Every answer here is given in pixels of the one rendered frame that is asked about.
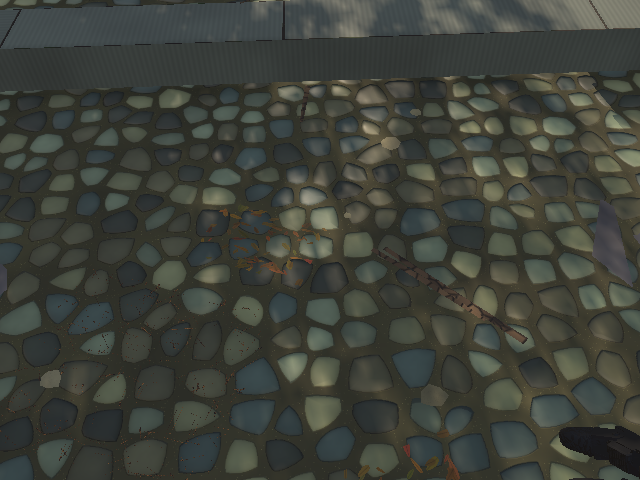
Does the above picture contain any robot right hand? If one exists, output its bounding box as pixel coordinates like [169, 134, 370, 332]
[559, 426, 640, 480]

